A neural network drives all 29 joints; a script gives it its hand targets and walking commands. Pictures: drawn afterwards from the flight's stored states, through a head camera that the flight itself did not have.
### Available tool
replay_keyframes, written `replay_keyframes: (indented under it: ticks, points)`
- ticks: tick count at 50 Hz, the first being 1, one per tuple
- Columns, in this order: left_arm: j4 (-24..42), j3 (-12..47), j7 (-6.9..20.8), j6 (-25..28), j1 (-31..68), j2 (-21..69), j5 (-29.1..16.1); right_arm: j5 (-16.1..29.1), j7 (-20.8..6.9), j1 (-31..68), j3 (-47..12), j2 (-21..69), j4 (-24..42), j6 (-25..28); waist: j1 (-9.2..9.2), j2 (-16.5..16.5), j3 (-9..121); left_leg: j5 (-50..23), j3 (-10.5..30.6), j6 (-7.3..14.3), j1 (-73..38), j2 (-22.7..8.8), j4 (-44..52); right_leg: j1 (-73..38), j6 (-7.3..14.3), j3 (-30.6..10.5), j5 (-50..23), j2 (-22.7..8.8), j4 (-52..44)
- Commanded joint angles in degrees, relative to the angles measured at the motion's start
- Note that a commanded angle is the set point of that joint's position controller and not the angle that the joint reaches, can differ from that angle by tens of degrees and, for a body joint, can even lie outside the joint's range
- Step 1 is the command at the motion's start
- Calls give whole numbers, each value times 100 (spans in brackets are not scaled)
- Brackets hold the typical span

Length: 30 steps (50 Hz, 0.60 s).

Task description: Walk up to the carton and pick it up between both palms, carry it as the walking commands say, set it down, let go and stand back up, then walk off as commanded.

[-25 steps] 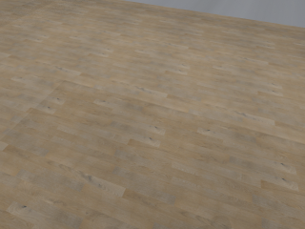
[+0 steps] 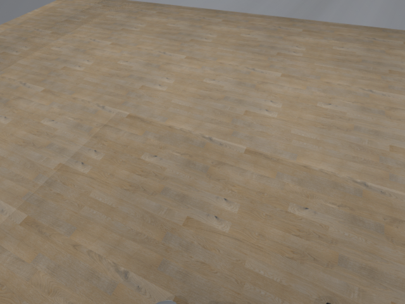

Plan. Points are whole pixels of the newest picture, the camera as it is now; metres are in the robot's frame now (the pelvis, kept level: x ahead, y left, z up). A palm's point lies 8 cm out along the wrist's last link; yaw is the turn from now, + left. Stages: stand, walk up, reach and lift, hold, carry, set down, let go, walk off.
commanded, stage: walk off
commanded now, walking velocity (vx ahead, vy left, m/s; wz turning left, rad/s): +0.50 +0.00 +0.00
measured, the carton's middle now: out of the picture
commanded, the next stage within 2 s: none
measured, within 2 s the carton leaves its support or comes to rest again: rests again in 0.76 s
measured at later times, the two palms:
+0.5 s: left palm (126, 207) +0.38 +0.27 -0.12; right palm out of the picture +0.10 -0.19 -0.14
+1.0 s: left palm (127, 226) +0.34 +0.27 -0.15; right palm (278, 146) +0.62 -0.17 -0.12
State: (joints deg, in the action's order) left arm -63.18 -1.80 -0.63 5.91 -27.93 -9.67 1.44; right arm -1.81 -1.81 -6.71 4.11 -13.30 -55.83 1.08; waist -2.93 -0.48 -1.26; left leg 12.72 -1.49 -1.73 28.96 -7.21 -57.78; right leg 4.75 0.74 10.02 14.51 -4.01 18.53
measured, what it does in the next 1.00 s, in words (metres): walks ahead: left foot, then right foot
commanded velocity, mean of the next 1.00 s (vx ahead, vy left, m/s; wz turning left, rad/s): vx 0.50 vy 0.00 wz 0.00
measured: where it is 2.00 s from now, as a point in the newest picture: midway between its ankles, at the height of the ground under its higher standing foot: (214, 181)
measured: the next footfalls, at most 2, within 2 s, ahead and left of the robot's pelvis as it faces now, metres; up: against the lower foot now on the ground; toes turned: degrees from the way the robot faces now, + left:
left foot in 0.08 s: +0.17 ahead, +0.18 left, +0.00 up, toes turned +7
right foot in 0.56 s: +0.38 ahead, -0.09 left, +0.00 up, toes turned -10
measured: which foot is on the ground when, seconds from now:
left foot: up 0.00-0.06, down 0.08-0.58, up 0.60-1.00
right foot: down 0.00-0.18, up 0.20-0.54, down 0.56-1.00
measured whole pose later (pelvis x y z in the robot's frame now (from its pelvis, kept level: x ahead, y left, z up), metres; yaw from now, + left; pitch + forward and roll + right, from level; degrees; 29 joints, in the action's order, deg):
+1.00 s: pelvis +0.45 +0.05 -0.02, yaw +0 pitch +0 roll -2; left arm -62.9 -2.6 0.3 4.8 -28.1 -9.9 1.4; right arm -1.5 -2.0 -2.1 2.6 -10.7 -52.5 2.2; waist -4.6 -0.4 -2.4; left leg 9.9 -7.8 -0.6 25.5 -5.7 -32.3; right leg -1.5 -2.3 10.4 19.7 -2.8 18.8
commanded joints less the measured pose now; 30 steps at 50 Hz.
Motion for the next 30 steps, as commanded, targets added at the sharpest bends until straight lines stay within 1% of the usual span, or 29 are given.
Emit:
replay_keyframes:
  ticks: [1,3,4,5,6,7,8,9,10,11,12,13,14,15,16,17,18,19,21,23,24,25,26,27,28,29,30]
  points:
    - [196,-39,-33,85,-248,-544,16,26,-58,410,-136,231,298,-17,57,865,-433,-101,-477,-123,349,171,1106,-241,450,-868,-2025,-1015,-776]
    - [145,-68,-25,36,-368,-673,30,47,-32,819,-168,198,444,27,-60,992,-525,190,-677,-110,-42,281,1913,-206,523,-770,-2072,-1055,-738]
    - [100,-84,-15,-2,-462,-727,27,39,-18,899,-177,186,483,50,-93,1104,-522,337,-764,-58,-239,346,2173,-218,552,-750,-2144,-1103,-644]
    - [58,-93,-5,-49,-531,-749,19,22,-4,881,-181,171,496,74,-78,1201,-489,457,-835,19,-424,405,2379,-236,579,-778,-2210,-1172,-515]
    - [76,-124,3,-96,-419,-840,29,35,17,678,-149,77,443,93,57,1183,-399,452,-951,95,-500,522,2537,-426,589,-703,-2360,-1189,-324]
    - [66,-121,0,-131,-480,-782,-38,-7,40,459,-133,10,353,134,125,987,-267,176,-1004,189,-1276,593,2933,-123,512,-660,-2666,-1155,116]
    - [126,-141,-2,-139,-223,-861,-71,-2,86,-302,-51,-171,125,178,568,718,107,-118,-1075,298,-2164,739,3265,14,387,-343,-3162,-951,928]
    - [271,-163,-10,-116,2,-896,-109,-82,152,-1294,87,-569,-196,240,984,394,616,-67,-712,468,-3470,449,3082,771,222,-122,-2816,-767,1976]
    - [559,-63,25,-87,3,-473,-153,-196,234,-2105,267,-1234,-356,292,1241,-956,1202,81,1269,872,-4954,-1202,3299,2537,-63,112,-569,-339,3976]
    - [688,-114,2,-81,167,-434,-104,-57,239,-2439,316,-1600,-498,263,1284,-1523,1198,-1296,2651,1273,-4913,-2033,4056,3624,-122,-283,1793,112,5027]
    - [784,-167,-8,-105,642,-511,-66,-21,218,-2221,283,-1375,-510,279,1225,-962,529,-1874,2214,1364,-4465,-1875,3896,3975,-93,-750,1673,-256,5517]
    - [814,-170,31,-98,825,-419,-109,-30,174,-1779,177,-938,-456,339,978,-664,95,-2077,1709,1228,-3925,-1541,3882,4030,-76,-807,1247,-397,5483]
    - [784,-188,55,-125,808,-314,-117,-39,147,-1426,79,-587,-429,377,721,-577,-118,-1984,1248,1000,-3315,-1252,4008,3756,-88,-829,908,-512,5156]
    - [811,-208,97,-186,753,-297,-52,-8,158,-1191,3,-329,-413,397,492,-714,-192,-1758,953,841,-2760,-1042,4163,3375,-141,-822,694,-550,4844]
    - [797,-218,146,-261,680,-235,-6,-9,171,-1094,-64,-164,-408,413,331,-764,-162,-1687,738,789,-2353,-916,4296,2998,-185,-741,589,-486,4661]
    - [838,-225,190,-327,733,-170,20,8,192,-1138,-82,-145,-446,442,252,-846,-178,-1719,574,811,-2109,-856,4427,2796,-225,-633,477,-420,4400]
    - [911,-208,224,-379,897,-108,23,14,210,-1208,-82,-171,-503,472,213,-940,-265,-1620,444,872,-1961,-798,4583,2737,-259,-557,336,-412,4038]
    - [1001,-178,252,-409,1138,-60,14,20,225,-1210,-86,-194,-536,487,181,-951,-401,-1399,309,892,-1849,-741,4716,2693,-280,-496,116,-418,3574]
    - [1189,-102,282,-413,1764,-17,-4,33,224,-1261,-101,-214,-562,481,262,-873,-550,-1048,124,827,-1670,-628,4824,2313,-307,-346,-147,-330,2468]
    - [1269,-100,285,-405,2076,-166,-11,29,193,-1528,-58,-416,-617,469,374,-871,-490,-1002,163,810,-1780,-720,4758,1934,-272,-210,-163,-157,1921]
    - [1298,-111,278,-389,2144,-262,-18,24,176,-1625,-37,-508,-637,458,384,-875,-445,-997,218,802,-1817,-808,4707,1731,-230,-163,-194,-119,1774]
    - [1310,-126,268,-364,2140,-346,-15,29,167,-1659,-15,-579,-644,436,344,-834,-412,-949,232,781,-1816,-866,4586,1481,-179,-147,-274,-93,1607]
    - [1256,-159,251,-330,1942,-441,-5,48,169,-1621,-1,-624,-636,412,182,-688,-336,-1023,150,711,-1717,-842,4278,981,-120,-121,-461,-26,1300]
    - [1079,-233,219,-287,1461,-614,13,64,165,-1630,-5,-619,-634,395,-56,-367,-103,-1419,-21,619,-1553,-684,3600,159,-31,-75,-527,85,1089]
    - [825,-349,164,-212,623,-920,89,76,154,-1681,-48,-526,-620,386,-420,43,333,-1513,-359,489,-1206,-327,2422,-884,115,-173,-274,-5,956]
    - [696,-503,94,-168,-216,-1568,163,144,147,-1729,-158,-78,-345,390,-726,1394,977,223,-793,160,86,214,441,-2005,494,-2192,886,-1652,321]
    - [522,-570,91,-238,-578,-1952,15,104,173,-1570,-74,-213,-176,346,-686,1801,1147,1878,-366,238,732,485,-785,-1809,869,-3907,1397,-2400,-722]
